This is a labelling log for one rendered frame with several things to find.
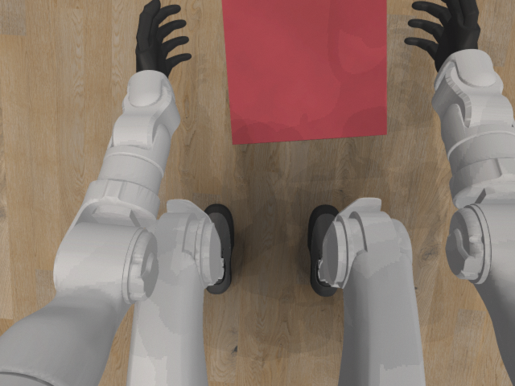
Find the robot right upper arm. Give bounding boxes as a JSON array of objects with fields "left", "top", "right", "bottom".
[{"left": 445, "top": 203, "right": 515, "bottom": 386}]

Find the right robot shin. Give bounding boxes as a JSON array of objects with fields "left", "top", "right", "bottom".
[{"left": 318, "top": 198, "right": 413, "bottom": 288}]

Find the right robot hand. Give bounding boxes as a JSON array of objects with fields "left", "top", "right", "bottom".
[{"left": 404, "top": 0, "right": 480, "bottom": 72}]

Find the left robot hand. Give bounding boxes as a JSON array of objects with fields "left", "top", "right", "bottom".
[{"left": 135, "top": 0, "right": 192, "bottom": 79}]

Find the robot left forearm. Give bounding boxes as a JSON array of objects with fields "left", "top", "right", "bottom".
[{"left": 53, "top": 70, "right": 180, "bottom": 288}]

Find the robot right foot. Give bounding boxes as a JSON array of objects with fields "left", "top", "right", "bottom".
[{"left": 307, "top": 204, "right": 339, "bottom": 297}]

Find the robot right forearm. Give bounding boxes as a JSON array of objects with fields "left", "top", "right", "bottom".
[{"left": 431, "top": 49, "right": 515, "bottom": 209}]

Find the robot left upper arm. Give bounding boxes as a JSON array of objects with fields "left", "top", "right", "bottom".
[{"left": 0, "top": 222, "right": 159, "bottom": 386}]

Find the carton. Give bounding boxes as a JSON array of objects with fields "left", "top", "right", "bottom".
[{"left": 221, "top": 0, "right": 387, "bottom": 145}]

